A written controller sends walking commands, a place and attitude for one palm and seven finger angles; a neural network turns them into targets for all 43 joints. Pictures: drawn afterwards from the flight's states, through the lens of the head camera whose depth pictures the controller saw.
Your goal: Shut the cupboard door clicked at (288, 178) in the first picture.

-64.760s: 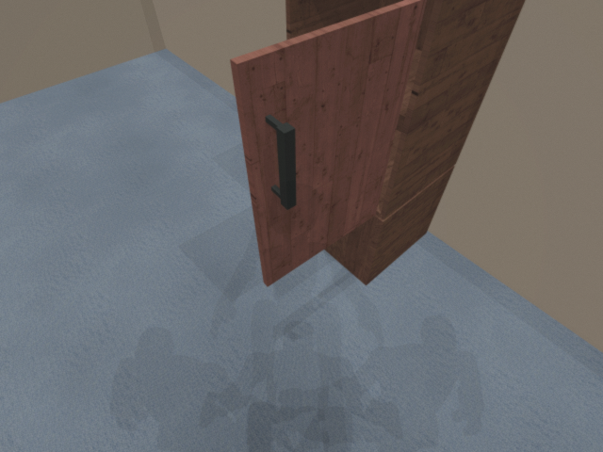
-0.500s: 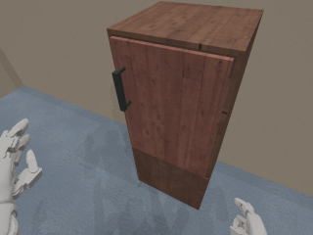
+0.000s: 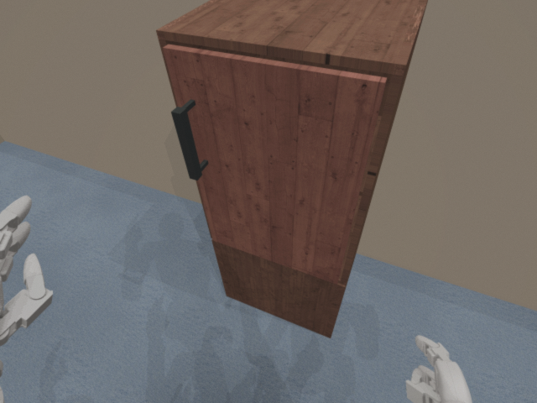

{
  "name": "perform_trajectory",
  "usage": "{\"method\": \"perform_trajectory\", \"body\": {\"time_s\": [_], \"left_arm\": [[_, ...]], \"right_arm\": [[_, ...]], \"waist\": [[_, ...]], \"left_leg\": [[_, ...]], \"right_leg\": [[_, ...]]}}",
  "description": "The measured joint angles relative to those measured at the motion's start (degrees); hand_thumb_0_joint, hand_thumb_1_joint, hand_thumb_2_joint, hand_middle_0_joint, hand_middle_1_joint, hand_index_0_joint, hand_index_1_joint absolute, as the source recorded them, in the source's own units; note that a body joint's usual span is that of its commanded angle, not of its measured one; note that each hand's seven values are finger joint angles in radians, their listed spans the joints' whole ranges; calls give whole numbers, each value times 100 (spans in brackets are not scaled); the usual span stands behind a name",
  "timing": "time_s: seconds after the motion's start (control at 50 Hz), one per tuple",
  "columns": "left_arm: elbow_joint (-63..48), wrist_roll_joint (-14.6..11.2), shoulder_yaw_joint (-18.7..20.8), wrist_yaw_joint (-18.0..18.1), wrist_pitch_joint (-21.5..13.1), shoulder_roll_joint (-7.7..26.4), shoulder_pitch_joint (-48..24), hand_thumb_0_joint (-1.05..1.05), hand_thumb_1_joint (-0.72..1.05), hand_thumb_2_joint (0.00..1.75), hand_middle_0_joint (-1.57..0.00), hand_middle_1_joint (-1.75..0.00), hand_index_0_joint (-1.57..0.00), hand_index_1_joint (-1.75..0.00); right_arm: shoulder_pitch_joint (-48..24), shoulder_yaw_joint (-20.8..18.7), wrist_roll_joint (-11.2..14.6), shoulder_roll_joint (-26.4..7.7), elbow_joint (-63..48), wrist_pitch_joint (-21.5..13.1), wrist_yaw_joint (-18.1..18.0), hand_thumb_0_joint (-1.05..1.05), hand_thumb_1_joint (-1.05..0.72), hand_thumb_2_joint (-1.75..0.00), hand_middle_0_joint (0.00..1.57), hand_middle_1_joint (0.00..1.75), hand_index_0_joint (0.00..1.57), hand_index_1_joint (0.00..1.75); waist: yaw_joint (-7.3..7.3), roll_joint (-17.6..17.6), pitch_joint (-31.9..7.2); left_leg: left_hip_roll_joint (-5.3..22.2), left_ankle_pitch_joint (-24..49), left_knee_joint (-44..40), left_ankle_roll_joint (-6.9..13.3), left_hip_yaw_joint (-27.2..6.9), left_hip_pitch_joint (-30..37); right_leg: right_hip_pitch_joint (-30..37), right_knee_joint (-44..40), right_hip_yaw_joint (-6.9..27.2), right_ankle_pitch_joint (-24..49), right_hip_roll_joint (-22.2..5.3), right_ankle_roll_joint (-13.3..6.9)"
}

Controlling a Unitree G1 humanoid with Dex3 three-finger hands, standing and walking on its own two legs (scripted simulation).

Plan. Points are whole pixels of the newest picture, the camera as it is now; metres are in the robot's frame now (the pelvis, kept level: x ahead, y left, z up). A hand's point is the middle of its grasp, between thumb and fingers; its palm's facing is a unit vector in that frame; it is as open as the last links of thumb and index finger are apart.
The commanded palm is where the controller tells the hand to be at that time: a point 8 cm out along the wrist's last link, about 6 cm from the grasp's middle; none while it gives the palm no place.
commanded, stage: step back with the hand held close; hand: left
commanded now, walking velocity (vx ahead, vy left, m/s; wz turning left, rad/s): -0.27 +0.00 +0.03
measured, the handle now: (193, 141) +0.61 +0.21 +0.06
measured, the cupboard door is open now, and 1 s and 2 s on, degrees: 0 0 0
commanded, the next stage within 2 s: stop stepping back and stand still in 0.84 s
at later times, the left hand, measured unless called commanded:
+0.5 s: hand out of the picture +0.07 +0.30 +0.17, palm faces +0.53 -0.71 -0.47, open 7.4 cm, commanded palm +0.01 +0.33 +0.18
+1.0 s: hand out of the picture -0.02 +0.29 +0.18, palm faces +0.45 -0.81 -0.37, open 7.4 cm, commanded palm -0.07 +0.33 +0.18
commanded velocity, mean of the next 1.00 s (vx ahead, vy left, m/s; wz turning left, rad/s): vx -0.29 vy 0.00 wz -0.06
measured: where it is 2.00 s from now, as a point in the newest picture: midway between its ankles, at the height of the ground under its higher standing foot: outside the picture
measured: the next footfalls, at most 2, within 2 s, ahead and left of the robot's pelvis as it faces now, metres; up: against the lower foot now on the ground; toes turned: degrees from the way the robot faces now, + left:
right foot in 0.92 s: -0.24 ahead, -0.10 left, +0.00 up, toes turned +1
left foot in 1.08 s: -0.10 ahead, +0.13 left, +0.00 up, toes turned +1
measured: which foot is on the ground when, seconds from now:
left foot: down 0.00-0.92, up 0.94-1.00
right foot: down 0.00-0.64, up 0.66-0.90, down 0.92-1.00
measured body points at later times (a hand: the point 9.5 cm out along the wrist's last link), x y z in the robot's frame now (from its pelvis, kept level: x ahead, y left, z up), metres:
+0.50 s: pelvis -0.10 +0.02 -0.02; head -0.10 +0.02 +0.43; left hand +0.04 +0.34 +0.19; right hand +0.08 -0.21 -0.10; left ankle +0.03 +0.10 -0.73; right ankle -0.03 -0.12 -0.74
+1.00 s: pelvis -0.22 +0.03 -0.01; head -0.22 +0.05 +0.44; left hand -0.05 +0.33 +0.20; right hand -0.03 -0.18 -0.08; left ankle -0.08 +0.12 -0.72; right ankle -0.28 -0.10 -0.74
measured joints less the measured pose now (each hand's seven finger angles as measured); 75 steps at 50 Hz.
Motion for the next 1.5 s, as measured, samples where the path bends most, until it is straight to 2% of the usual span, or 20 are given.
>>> {"method": "perform_trajectory", "body": {"time_s": [0.16,0.42,0.6,0.64,0.7,0.78,0.84,0.9,0.92,0.98,1.02,1.06,1.14,1.22,1.28,1.34,1.38,1.44,1.48,1.5], "left_arm": [[-191,-18,150,103,-156,179,114,1,89,90,-21,-30,-21,-30],[-350,242,364,192,-560,47,-10,1,89,90,-21,-30,-21,-30],[-485,237,242,362,-694,-124,-43,1,89,90,-21,-30,-21,-30],[-451,246,178,374,-688,-131,-263,1,89,90,-21,-30,-21,-30],[-406,283,278,329,-725,-50,-534,1,89,90,-21,-30,-21,-30],[-573,153,565,269,-829,203,-401,1,89,90,-21,-30,-21,-30],[-676,29,601,260,-836,181,-194,1,89,90,-21,-30,-21,-30],[-689,-30,548,220,-836,168,-183,1,89,90,-21,-30,-21,-30],[-701,-23,549,214,-862,187,-208,1,89,90,-20,-30,-20,-30],[-627,82,215,192,-831,44,-393,1,89,90,-21,-30,-21,-30],[-652,112,107,191,-707,61,-348,1,89,90,-21,-30,-21,-30],[-666,108,109,190,-569,97,-276,1,89,90,-21,-30,-21,-30],[-359,71,269,208,-426,220,-351,1,89,90,-21,-30,-21,-30],[-324,51,452,243,-229,268,108,1,89,90,-21,-30,-21,-30],[-703,92,466,253,-215,324,474,1,89,90,-21,-30,-21,-30],[-955,150,321,256,-364,303,532,1,89,90,-21,-30,-21,-30],[-878,198,262,293,-485,222,421,1,89,90,-21,-30,-21,-30],[-498,265,253,389,-529,63,69,1,88,90,-21,-30,-21,-30],[-305,260,246,445,-471,-35,-229,1,89,90,-21,-30,-21,-30],[-238,249,268,462,-443,-57,-389,1,89,90,-21,-30,-21,-30]], "right_arm": [[97,68,1,88,-169,0,11,1,-91,-90,20,30,20,30],[475,118,-95,205,35,-480,42,1,-90,-90,21,30,21,30],[428,26,-158,164,385,-520,162,1,-90,-90,21,30,21,30],[373,25,-153,163,394,-537,117,1,-90,-90,21,30,21,30],[221,0,-172,197,330,-683,57,1,-90,-90,21,30,21,30],[109,-43,-182,390,331,-856,217,1,-90,-90,21,30,21,30],[57,26,-191,469,304,-934,292,1,-90,-90,21,30,21,30],[-49,105,-237,537,258,-986,328,1,-90,-90,21,30,21,30],[-124,134,-252,555,243,-985,341,1,-90,-90,21,30,21,30],[-177,164,-258,516,490,-889,324,1,-90,-90,21,30,21,30],[9,218,-201,528,518,-761,280,1,-90,-90,21,30,21,30],[245,242,-151,441,400,-710,213,1,-90,-90,21,30,21,30],[429,154,-73,351,427,-748,62,1,-90,-90,21,30,21,30],[700,107,-138,396,362,-798,64,1,-90,-90,21,30,21,30],[851,79,-204,337,276,-826,124,1,-90,-90,21,30,21,30],[863,-3,-236,193,492,-732,160,1,-90,-90,21,30,21,30],[915,-21,-224,136,660,-647,144,1,-90,-90,21,30,21,30],[981,-27,-222,104,778,-614,56,1,-90,-90,21,30,21,30],[986,-37,-215,44,730,-681,-14,1,-90,-90,21,30,21,30],[915,-48,-213,48,704,-721,-41,1,-90,-90,21,30,21,30]], "waist": [[-85,-114,-27],[-164,-150,177],[83,-250,54],[30,-325,92],[-107,-190,256],[-112,-159,181],[15,-156,-4],[128,-267,-103],[201,-371,-92],[278,-366,21],[222,-537,-94],[67,-510,-233],[-305,-488,-136],[-475,-477,-117],[-420,-537,-61],[-216,-513,50],[-96,-534,-31],[-48,-539,-201],[-109,-450,-235],[-175,-451,-171]], "left_leg": [[0,209,68,106,54,-265],[-72,322,488,224,-167,-909],[-65,-888,1153,-147,-141,-1100],[-70,-377,921,-27,-77,-1094],[142,429,708,271,-20,-1184],[403,918,380,301,126,-1259],[536,1163,8,241,318,-1310],[551,1195,-247,55,574,-1467],[539,991,-144,-95,694,-1597],[407,-210,850,-436,372,-1687],[195,-393,1264,-434,191,-1426],[142,-173,837,-373,-2,-885],[43,397,378,9,-120,-722],[57,357,-320,-130,-103,-556],[7,-274,-152,-253,4,-782],[-13,-703,1484,-306,-69,-1276],[46,-851,2130,-282,-115,-1332],[257,-907,1698,-188,-79,-859],[342,-1044,970,-126,-133,-376],[305,-608,850,-130,-147,-371]], "right_leg": [[-285,88,45,216,-11,83],[-798,632,168,142,207,60],[-1061,714,283,460,102,125],[-1155,777,270,433,39,165],[-1431,1791,267,-335,307,129],[-1300,2935,42,-982,509,62],[-709,2314,-220,-1305,454,-9],[40,788,-288,-1262,316,-156],[125,351,-136,-995,229,-259],[6,450,55,-505,211,-102],[-23,477,195,-453,92,-1],[-97,561,227,-462,98,71],[-175,640,213,-663,101,61],[-152,507,-21,-878,304,-96],[-5,-38,-133,-641,334,-370],[-141,141,-118,20,270,-501],[-187,278,-91,1,193,-419],[-264,508,-229,-262,11,-335],[-399,852,-348,-488,-56,-267],[-513,1139,-327,-708,-78,-241]]}}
